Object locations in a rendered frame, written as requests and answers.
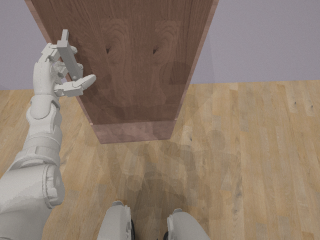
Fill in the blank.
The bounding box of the robot left forearm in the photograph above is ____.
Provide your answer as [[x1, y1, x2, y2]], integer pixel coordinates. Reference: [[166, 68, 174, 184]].
[[0, 94, 63, 212]]

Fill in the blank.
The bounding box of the robot right thigh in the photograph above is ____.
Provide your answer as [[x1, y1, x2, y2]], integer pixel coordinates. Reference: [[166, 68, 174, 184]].
[[167, 212, 211, 240]]

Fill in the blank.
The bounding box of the robot thigh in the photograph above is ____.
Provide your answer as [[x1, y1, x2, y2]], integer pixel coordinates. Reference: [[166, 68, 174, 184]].
[[97, 204, 132, 240], [167, 212, 211, 240]]

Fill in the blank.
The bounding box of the robot left thigh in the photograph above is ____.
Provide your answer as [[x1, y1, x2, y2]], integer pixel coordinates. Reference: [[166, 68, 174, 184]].
[[97, 204, 132, 240]]

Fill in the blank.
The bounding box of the cupboard door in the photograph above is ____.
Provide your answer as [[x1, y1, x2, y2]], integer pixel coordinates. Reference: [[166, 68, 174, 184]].
[[31, 0, 214, 125]]

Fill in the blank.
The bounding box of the handle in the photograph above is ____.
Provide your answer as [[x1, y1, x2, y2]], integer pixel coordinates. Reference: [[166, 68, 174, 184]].
[[56, 29, 83, 86]]

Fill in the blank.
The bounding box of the robot left upper arm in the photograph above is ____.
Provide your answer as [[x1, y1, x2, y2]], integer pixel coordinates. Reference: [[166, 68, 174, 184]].
[[0, 164, 65, 240]]

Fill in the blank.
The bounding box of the left robot hand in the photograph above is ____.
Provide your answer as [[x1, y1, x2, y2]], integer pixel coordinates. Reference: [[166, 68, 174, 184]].
[[33, 43, 96, 101]]

